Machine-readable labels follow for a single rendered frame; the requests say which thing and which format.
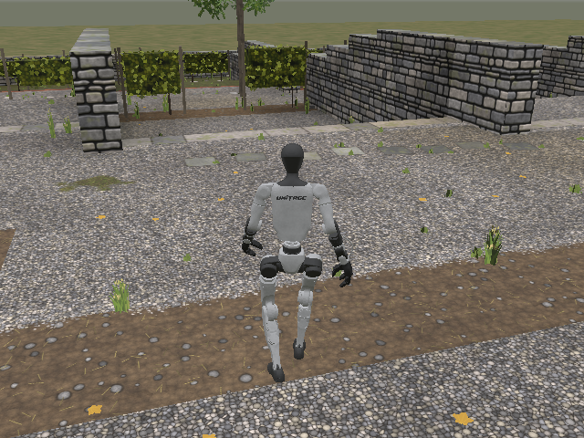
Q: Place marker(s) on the right robot foot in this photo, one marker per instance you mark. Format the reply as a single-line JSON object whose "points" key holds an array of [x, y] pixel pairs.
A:
{"points": [[299, 352]]}

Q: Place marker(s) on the left robot hand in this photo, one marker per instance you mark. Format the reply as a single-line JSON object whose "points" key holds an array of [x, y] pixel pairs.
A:
{"points": [[248, 250]]}

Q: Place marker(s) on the right robot hand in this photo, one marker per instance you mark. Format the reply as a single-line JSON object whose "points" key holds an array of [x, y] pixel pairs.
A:
{"points": [[347, 273]]}

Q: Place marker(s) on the robot left forearm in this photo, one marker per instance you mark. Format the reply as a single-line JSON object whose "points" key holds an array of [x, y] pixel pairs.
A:
{"points": [[248, 234]]}

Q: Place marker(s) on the right robot thigh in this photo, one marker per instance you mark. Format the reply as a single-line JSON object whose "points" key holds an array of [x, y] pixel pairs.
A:
{"points": [[312, 270]]}

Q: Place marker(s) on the robot left upper arm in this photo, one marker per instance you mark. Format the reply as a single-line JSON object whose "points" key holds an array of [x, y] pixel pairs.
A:
{"points": [[258, 206]]}

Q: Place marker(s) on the robot right upper arm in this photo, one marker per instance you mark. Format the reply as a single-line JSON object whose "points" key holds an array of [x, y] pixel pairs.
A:
{"points": [[320, 192]]}

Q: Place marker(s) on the robot right forearm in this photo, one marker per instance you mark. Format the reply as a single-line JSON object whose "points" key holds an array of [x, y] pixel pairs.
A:
{"points": [[338, 246]]}

